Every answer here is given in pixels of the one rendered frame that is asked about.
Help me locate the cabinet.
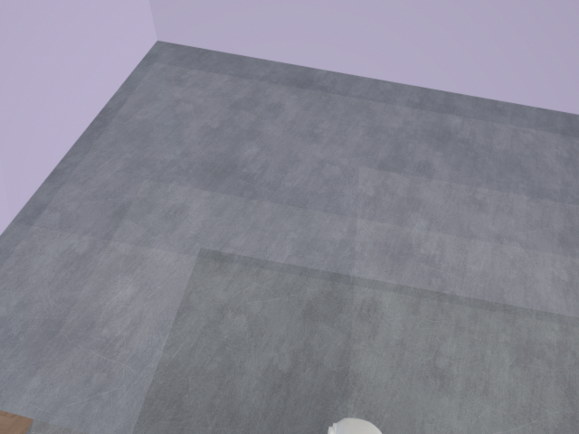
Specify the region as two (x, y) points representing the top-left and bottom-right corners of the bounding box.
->
(0, 410), (33, 434)

